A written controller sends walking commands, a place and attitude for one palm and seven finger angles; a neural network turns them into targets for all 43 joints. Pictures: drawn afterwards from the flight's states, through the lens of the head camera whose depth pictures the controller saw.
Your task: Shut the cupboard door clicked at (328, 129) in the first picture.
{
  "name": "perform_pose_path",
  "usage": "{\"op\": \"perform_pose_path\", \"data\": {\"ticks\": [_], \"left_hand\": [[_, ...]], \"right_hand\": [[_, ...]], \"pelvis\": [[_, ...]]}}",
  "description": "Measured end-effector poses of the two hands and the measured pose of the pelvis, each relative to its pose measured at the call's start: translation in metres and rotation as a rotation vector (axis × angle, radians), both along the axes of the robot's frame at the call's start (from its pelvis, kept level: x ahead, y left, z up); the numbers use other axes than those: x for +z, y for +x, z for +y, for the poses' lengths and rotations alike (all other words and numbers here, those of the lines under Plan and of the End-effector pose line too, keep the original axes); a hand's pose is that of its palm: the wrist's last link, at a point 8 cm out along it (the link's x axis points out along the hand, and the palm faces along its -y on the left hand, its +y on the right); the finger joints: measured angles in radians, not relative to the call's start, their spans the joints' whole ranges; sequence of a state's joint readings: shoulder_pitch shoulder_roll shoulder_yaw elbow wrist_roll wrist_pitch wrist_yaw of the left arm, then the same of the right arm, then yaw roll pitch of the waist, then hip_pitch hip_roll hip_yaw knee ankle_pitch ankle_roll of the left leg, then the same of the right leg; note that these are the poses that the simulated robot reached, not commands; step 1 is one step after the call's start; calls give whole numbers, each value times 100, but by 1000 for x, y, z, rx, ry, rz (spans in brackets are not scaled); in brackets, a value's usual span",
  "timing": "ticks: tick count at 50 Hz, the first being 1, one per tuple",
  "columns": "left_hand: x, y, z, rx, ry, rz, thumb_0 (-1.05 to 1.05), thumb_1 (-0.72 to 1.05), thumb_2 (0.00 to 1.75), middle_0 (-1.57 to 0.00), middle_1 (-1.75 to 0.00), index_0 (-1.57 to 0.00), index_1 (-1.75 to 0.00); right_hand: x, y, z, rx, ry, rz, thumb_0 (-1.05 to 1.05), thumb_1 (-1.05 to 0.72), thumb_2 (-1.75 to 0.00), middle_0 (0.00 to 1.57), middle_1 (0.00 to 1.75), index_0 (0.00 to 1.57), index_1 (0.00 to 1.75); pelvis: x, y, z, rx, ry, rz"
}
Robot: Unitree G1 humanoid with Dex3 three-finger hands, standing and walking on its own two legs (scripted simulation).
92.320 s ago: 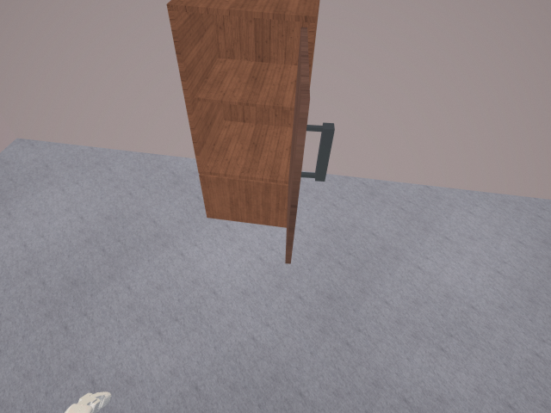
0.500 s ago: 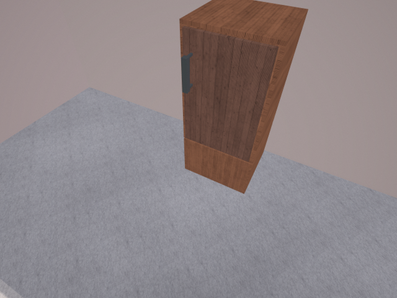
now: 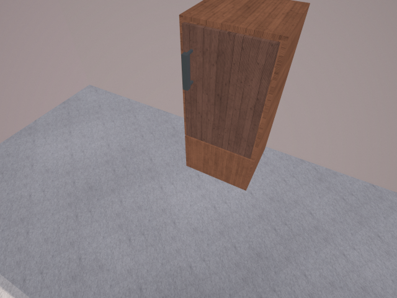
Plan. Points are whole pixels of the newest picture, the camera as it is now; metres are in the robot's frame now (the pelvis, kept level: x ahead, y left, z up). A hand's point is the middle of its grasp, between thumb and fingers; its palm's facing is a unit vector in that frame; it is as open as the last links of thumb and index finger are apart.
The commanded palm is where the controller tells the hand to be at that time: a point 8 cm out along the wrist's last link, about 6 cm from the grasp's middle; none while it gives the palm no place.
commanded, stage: look to check the result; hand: left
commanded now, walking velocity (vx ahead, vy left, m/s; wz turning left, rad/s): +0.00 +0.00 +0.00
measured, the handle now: (188, 70) +0.97 +0.10 -0.04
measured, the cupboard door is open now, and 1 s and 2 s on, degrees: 0 0 0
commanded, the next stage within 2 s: stand and wait in 0.20 s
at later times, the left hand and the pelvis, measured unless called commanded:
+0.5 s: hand out of the picture +0.04 +0.19 -0.17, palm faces +0.01 -0.97 -0.24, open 7.4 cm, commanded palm none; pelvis +0.01 -0.01 +0.00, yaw +0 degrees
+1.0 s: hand out of the picture +0.06 +0.20 -0.16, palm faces +0.01 -0.96 -0.29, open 7.4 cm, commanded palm none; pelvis +0.03 -0.02 +0.00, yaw +1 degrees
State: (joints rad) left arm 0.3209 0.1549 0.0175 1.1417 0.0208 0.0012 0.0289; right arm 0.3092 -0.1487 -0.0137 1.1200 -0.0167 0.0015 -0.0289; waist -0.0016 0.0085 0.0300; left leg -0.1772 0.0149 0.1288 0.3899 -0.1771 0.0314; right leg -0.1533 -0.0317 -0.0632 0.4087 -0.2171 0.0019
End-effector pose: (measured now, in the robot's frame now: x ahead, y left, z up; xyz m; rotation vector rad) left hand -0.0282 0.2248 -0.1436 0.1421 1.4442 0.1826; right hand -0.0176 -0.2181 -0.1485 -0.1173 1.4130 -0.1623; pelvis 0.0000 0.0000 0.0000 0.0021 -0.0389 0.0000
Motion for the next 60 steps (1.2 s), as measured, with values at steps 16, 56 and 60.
{"op": "perform_pose_path", "data": {"ticks": [16,56,60], "left_hand": [[4,39,9,-36,26,-71,1,91,89,-20,-30,-20,-30],[18,94,19,-60,89,-125,1,90,89,-20,-30,-21,-30],[18,99,17,-61,90,-132,1,90,89,-20,-30,-21,-30]], "right_hand": [[6,23,-28,20,-48,-27,0,-91,-90,20,30,20,30],[16,97,-70,87,-98,-99,0,-91,-90,21,30,20,30],[16,101,-73,88,-100,-101,0,-91,-90,21,30,20,30]], "pelvis": [[1,6,-6,1,0,-1],[5,35,-24,13,3,14],[5,38,-26,13,3,14]]}}
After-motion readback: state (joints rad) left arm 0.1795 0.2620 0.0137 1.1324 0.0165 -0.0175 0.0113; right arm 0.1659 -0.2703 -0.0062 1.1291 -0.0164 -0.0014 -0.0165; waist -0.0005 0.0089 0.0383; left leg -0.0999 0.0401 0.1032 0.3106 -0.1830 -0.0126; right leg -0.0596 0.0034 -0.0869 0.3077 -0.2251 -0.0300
